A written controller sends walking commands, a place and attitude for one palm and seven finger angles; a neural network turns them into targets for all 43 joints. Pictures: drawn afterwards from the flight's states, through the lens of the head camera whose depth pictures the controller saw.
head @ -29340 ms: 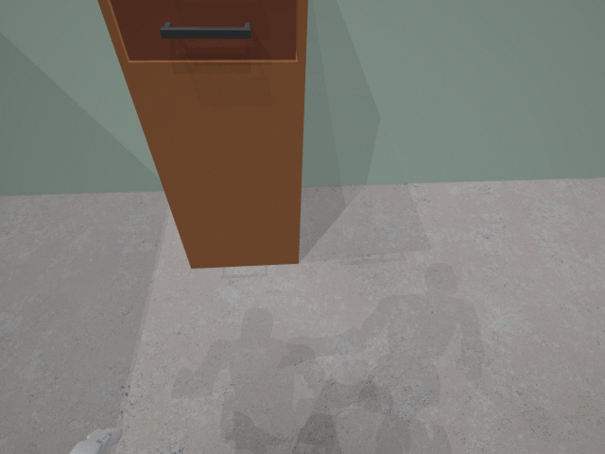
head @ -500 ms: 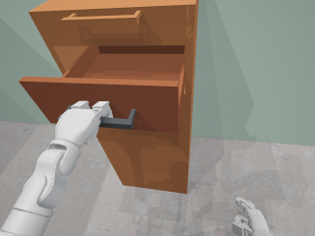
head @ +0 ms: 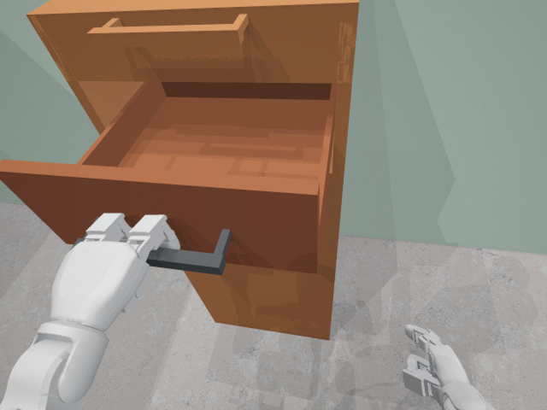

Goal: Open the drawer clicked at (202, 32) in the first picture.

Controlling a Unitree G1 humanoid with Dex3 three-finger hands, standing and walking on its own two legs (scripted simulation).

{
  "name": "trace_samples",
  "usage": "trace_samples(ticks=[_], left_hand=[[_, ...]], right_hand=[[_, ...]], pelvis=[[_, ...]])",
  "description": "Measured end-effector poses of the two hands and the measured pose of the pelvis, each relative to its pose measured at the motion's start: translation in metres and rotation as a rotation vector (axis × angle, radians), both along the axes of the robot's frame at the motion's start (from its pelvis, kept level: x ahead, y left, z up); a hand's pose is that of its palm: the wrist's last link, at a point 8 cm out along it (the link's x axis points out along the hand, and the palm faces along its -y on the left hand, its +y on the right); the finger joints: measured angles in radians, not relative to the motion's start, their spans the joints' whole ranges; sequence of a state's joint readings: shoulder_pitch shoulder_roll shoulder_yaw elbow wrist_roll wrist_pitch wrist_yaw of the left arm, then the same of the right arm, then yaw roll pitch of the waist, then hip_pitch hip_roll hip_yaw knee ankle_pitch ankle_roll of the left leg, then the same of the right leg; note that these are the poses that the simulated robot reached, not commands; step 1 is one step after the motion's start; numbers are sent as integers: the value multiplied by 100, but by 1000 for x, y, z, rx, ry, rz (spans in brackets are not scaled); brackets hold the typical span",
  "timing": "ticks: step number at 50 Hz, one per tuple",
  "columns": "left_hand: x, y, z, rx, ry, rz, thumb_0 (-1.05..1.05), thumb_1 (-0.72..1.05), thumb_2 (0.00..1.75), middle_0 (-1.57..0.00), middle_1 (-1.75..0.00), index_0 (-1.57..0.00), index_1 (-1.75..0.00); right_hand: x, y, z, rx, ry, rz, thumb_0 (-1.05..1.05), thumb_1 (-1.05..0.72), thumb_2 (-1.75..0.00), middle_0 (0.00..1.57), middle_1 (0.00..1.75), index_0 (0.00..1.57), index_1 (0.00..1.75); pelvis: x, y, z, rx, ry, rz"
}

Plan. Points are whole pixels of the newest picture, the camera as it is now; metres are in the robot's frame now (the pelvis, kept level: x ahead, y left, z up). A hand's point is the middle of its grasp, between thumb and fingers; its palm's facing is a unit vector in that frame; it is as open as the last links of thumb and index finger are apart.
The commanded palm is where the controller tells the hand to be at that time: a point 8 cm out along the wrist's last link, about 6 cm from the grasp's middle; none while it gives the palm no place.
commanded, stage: pull the drawer open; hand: left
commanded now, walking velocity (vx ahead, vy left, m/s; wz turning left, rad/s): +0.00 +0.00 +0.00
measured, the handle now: (153, 243) +0.27 +0.18 +0.16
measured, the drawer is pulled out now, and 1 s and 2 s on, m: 0.20 0.19 0.22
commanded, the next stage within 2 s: none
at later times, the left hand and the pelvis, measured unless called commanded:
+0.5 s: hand (131, 280) +0.23 +0.21 +0.13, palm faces +0.08 -0.11 -0.99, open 5.3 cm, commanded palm +0.20 +0.20 +0.19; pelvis -0.03 -0.02 +0.00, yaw +2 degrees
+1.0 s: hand (134, 286) +0.22 +0.20 +0.13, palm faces +0.07 -0.13 -0.99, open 5.4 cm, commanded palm +0.16 +0.20 +0.19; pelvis -0.04 +0.00 +0.00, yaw +0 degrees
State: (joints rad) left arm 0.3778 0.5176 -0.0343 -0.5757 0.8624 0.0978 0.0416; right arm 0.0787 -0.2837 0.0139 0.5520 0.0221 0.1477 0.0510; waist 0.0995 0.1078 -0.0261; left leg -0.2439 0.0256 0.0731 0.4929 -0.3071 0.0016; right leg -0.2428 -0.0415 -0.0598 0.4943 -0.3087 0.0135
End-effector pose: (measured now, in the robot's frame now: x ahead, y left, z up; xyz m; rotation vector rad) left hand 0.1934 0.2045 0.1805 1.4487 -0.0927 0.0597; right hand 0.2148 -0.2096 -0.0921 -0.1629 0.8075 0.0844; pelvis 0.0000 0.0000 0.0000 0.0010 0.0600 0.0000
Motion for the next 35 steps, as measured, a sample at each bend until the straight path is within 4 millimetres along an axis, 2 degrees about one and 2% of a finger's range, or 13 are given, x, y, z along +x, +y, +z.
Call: trace_samples(ticks=[3,7,15,24,35], left_hand=[[9,8,-2,14,-13,52,0,77,84,-36,-135,-40,-133],[11,7,0,14,-12,66,0,76,82,-39,-135,-43,-134],[11,6,2,5,15,79,1,76,80,-41,-135,-42,-135],[11,7,1,7,22,65,1,77,81,-41,-135,-41,-135],[12,5,0,27,35,17,4,78,84,-39,-135,-42,-135]], right_hand=[[5,5,-6,0,21,20,1,-90,-90,20,30,19,30],[8,12,-9,3,31,44,1,-91,-90,20,30,19,30],[5,18,-1,12,-4,55,1,-90,-90,20,30,20,30],[-20,2,6,-22,-25,19,1,-90,-90,20,30,20,30],[-60,-12,-1,-41,4,-43,1,-90,-90,20,30,19,30]], pelvis=[[0,-2,-1,2,6,14],[0,-6,-1,4,3,34],[-10,-11,-1,7,-28,41],[-30,-16,1,7,-59,35],[-48,-12,3,8,-76,24]])
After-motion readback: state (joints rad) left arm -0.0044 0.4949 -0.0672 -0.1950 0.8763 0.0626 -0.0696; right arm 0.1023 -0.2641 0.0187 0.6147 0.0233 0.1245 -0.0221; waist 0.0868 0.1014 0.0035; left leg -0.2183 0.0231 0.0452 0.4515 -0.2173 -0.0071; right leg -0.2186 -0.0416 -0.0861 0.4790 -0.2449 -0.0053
